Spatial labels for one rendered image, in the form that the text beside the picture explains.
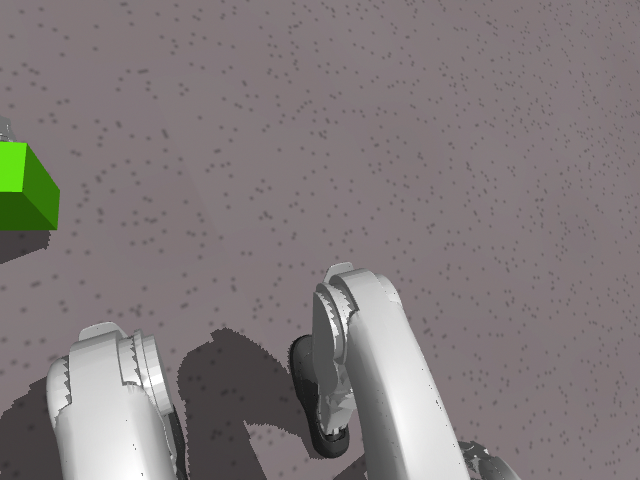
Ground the left robot hand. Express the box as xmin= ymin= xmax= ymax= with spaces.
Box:
xmin=0 ymin=116 xmax=17 ymax=142

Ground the carton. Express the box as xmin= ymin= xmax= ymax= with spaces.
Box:
xmin=0 ymin=141 xmax=60 ymax=231

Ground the right robot foot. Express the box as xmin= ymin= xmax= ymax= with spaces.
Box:
xmin=290 ymin=335 xmax=349 ymax=459

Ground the left robot foot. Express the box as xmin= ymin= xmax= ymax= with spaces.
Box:
xmin=168 ymin=405 xmax=188 ymax=480

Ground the right robot hand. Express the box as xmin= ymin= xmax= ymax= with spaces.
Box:
xmin=458 ymin=441 xmax=521 ymax=480

